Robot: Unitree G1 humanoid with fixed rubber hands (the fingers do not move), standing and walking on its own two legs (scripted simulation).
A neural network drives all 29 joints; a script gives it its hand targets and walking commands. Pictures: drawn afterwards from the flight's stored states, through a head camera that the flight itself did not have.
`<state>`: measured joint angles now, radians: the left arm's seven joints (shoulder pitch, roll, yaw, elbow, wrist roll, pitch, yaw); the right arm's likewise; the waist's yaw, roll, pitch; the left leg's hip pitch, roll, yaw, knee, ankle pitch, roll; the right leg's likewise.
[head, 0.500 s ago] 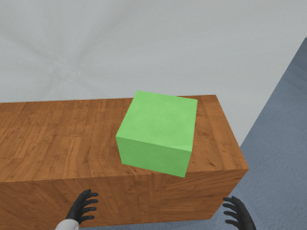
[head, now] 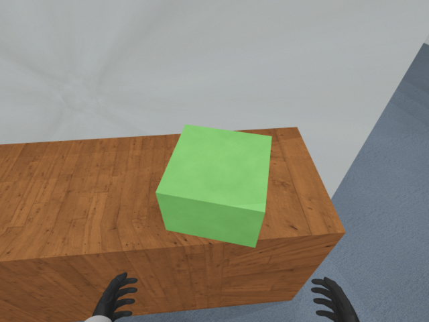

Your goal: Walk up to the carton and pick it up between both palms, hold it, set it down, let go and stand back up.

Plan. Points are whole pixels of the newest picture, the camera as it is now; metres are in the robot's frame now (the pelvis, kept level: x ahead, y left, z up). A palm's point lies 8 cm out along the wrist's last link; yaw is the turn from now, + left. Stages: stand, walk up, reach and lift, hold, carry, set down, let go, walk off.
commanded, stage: set down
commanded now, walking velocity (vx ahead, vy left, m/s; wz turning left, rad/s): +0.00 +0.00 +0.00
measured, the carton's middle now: (218, 183) +0.45 +0.03 -0.06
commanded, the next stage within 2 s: let go in 0.10 s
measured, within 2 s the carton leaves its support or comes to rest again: neither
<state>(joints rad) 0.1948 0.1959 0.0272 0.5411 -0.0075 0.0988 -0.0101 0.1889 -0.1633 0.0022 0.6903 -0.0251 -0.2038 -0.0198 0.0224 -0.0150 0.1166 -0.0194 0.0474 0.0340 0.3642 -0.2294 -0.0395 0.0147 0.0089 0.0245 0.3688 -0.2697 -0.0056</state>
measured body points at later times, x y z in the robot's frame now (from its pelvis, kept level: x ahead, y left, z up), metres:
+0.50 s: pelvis -0.01 +0.01 +0.00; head -0.01 +0.01 +0.45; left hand +0.16 +0.23 -0.09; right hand +0.15 -0.22 -0.09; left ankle -0.01 +0.14 -0.74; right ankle -0.03 -0.12 -0.74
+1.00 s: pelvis -0.02 +0.01 +0.00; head -0.04 +0.01 +0.44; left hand +0.06 +0.31 -0.11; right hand +0.09 -0.29 -0.11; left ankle -0.01 +0.14 -0.74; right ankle -0.03 -0.12 -0.74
